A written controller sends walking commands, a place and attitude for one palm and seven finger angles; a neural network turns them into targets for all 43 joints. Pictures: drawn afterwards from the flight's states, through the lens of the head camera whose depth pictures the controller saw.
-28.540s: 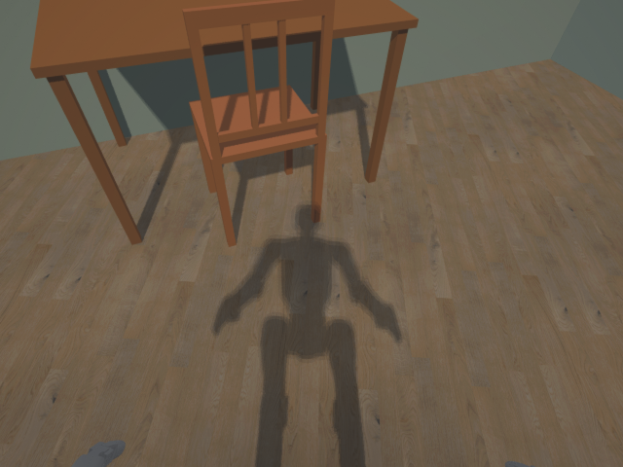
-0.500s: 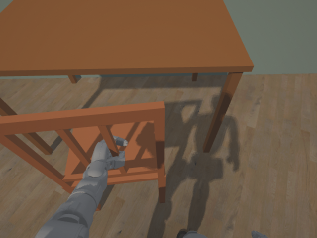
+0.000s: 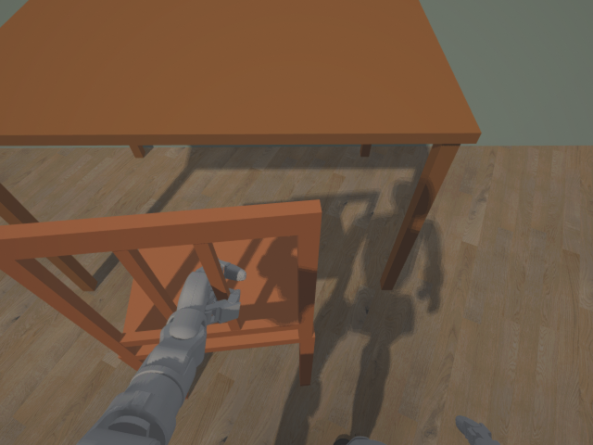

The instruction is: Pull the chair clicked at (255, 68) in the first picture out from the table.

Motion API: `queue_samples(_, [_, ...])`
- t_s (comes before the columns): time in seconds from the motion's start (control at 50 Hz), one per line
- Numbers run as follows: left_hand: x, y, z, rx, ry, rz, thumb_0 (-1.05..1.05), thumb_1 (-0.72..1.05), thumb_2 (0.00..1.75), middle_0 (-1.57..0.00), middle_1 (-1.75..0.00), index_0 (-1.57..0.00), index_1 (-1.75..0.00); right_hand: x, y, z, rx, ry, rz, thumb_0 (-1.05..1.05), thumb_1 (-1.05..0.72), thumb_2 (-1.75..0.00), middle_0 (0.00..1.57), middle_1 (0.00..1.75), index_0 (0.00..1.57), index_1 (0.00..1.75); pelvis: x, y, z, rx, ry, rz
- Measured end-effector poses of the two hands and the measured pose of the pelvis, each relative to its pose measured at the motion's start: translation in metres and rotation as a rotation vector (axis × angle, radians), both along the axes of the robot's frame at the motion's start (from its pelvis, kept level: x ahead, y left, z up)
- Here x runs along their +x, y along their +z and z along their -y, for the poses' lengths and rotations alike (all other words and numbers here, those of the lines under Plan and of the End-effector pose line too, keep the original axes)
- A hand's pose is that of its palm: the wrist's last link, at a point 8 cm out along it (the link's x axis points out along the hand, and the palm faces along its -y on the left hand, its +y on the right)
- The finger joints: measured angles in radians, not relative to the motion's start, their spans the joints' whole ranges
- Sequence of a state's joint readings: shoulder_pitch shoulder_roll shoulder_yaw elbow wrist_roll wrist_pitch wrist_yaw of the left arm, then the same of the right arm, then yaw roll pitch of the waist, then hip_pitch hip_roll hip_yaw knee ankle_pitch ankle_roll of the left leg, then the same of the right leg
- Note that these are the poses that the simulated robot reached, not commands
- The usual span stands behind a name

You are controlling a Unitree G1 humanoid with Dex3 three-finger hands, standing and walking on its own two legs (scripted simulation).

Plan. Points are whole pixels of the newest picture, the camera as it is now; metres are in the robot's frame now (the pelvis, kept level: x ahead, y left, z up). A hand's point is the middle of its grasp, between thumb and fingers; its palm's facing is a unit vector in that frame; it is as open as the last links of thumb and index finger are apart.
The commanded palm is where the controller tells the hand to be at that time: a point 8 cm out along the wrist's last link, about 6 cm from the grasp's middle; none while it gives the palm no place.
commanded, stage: open the thumb and straighten the fingers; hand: left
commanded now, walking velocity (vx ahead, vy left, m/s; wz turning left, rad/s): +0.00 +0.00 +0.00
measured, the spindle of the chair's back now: (159, 297) +0.34 +0.23 -0.06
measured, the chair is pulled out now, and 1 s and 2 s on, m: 0.20 0.20 0.20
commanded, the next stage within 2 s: draw the fingers out of the gap in 0.72 s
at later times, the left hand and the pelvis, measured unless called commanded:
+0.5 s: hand (226, 302) +0.33 +0.12 -0.06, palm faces -0.06 -0.98 -0.19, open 14.6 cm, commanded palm +0.31 +0.17 -0.03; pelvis -0.04 +0.01 -0.03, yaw +0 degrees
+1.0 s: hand (231, 305) +0.33 +0.11 -0.06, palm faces -0.04 -0.98 -0.18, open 17.5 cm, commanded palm +0.29 +0.17 -0.04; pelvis -0.03 -0.01 -0.03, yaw +0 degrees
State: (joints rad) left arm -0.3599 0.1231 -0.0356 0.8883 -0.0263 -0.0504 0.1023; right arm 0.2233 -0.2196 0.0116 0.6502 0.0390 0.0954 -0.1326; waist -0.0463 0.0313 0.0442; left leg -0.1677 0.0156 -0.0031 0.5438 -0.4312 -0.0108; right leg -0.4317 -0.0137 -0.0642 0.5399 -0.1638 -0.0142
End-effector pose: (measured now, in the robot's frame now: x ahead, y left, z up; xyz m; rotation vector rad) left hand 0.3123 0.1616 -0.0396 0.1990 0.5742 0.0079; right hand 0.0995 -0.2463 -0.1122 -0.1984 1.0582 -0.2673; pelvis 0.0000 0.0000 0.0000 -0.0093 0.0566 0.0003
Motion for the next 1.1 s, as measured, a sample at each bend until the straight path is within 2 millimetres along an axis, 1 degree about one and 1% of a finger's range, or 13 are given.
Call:
queue_samples(0.08, [0.002, 0.000, -0.003, -0.014, 0.003, 0.014, 0.06, 0.66, 0.77, -0.25, -1.27, -0.49, -1.45, -0.008, -0.001, 0.002, 0.031, -0.003, 0.002, 0.01, -0.90, -0.90, 0.20, 0.30, 0.20, 0.30, 0.000, -0.004, 0.000, 0.007, 0.007, -0.073])
queue_samples(0.14, [0.004, 0.002, -0.006, -0.010, -0.002, 0.047, 0.04, 0.56, 0.73, -0.30, -1.31, -0.49, -1.45, -0.013, -0.001, 0.006, 0.035, 0.005, 0.015, 0.01, -0.90, -0.90, 0.20, 0.30, 0.20, 0.30, -0.004, -0.008, -0.001, 0.008, 0.005, -0.105])
queue_samples(0.2, [0.004, 0.003, -0.006, 0.006, -0.024, 0.059, 0.03, 0.37, 0.64, -0.32, -1.31, -0.49, -1.45, -0.018, -0.003, 0.008, 0.036, 0.011, 0.032, 0.01, -0.90, -0.90, 0.20, 0.30, 0.20, 0.30, -0.010, -0.012, -0.004, 0.008, 0.002, -0.126])
queue_samples(0.28, [0.006, 0.004, -0.008, 0.007, -0.029, 0.046, 0.02, 0.03, 0.48, -0.33, -1.29, -0.48, -1.41, -0.027, -0.007, 0.007, 0.039, 0.014, 0.038, 0.01, -0.90, -0.90, 0.20, 0.30, 0.20, 0.30, -0.018, -0.016, -0.008, 0.013, -0.003, -0.135])
queue_samples(0.36, [0.005, 0.004, -0.012, 0.008, -0.016, 0.027, 0.01, -0.24, 0.35, -0.35, -1.20, -0.43, -1.28, -0.036, -0.013, 0.002, 0.048, 0.019, 0.039, 0.01, -0.90, -0.90, 0.20, 0.30, 0.20, 0.30, -0.025, -0.020, -0.011, 0.019, -0.005, -0.139])
queue_samples(0.46, [0.003, 0.001, -0.012, 0.005, -0.018, 0.017, 0.00, -0.43, 0.26, -0.31, -0.97, -0.34, -1.00, -0.046, -0.023, -0.006, 0.066, 0.033, 0.030, 0.01, -0.90, -0.90, 0.20, 0.30, 0.20, 0.30, -0.033, -0.025, -0.012, 0.024, -0.001, -0.145])
queue_samples(0.54, [0.005, 0.000, -0.011, -0.002, -0.017, 0.025, -0.01, -0.49, 0.23, -0.24, -0.73, -0.25, -0.75, -0.054, -0.029, -0.009, 0.077, 0.036, 0.023, 0.01, -0.90, -0.90, 0.20, 0.30, 0.20, 0.30, -0.039, -0.028, -0.011, 0.030, -0.004, -0.149])
queue_samples(0.64, [0.007, 0.003, -0.010, 0.016, -0.024, 0.037, -0.01, -0.53, 0.21, -0.13, -0.40, -0.14, -0.41, -0.061, -0.033, -0.009, 0.085, 0.032, 0.021, 0.01, -0.90, -0.90, 0.20, 0.30, 0.20, 0.30, -0.041, -0.030, -0.009, 0.033, -0.005, -0.156])
queue_samples(0.74, [0.011, 0.001, -0.006, 0.008, -0.016, 0.017, -0.01, -0.54, 0.21, -0.06, -0.17, -0.06, -0.18, -0.064, -0.034, -0.003, 0.079, 0.034, 0.010, 0.01, -0.90, -0.90, 0.20, 0.30, 0.20, 0.30, -0.041, -0.030, -0.005, 0.036, -0.004, -0.162])
queue_samples(0.82, [0.013, 0.001, -0.003, 0.001, -0.009, 0.025, -0.01, -0.54, 0.21, -0.03, -0.08, -0.03, -0.08, -0.062, -0.032, 0.005, 0.065, 0.031, 0.015, 0.01, -0.90, -0.90, 0.20, 0.30, 0.20, 0.30, -0.040, -0.030, -0.001, 0.038, -0.006, -0.169])
queue_samples(0.94, [0.011, 0.000, -0.002, -0.005, -0.001, 0.034, -0.01, -0.54, 0.20, -0.01, -0.02, -0.01, -0.03, -0.056, -0.029, 0.017, 0.054, 0.034, 0.026, 0.01, -0.90, -0.90, 0.20, 0.30, 0.20, 0.30, -0.037, -0.030, 0.005, 0.039, -0.007, -0.178])
queue_samples(1.0, [-0.001, -0.002, -0.003, -0.007, -0.001, 0.033, -0.01, -0.54, 0.20, -0.01, -0.01, -0.01, -0.02, -0.049, -0.026, 0.020, 0.057, 0.035, 0.046, 0.01, -0.90, -0.90, 0.20, 0.30, 0.20, 0.30, -0.034, -0.029, 0.007, 0.039, -0.010, -0.179])
queue_samples(1.1, [-0.032, -0.008, -0.007, -0.008, 0.008, 0.011, -0.01, -0.54, 0.20, -0.01, 0.00, -0.01, -0.01, -0.029, -0.021, 0.022, 0.059, 0.054, 0.095, 0.01, -0.90, -0.90, 0.20, 0.30, 0.20, 0.30, -0.032, -0.028, 0.010, 0.037, -0.005, -0.164])
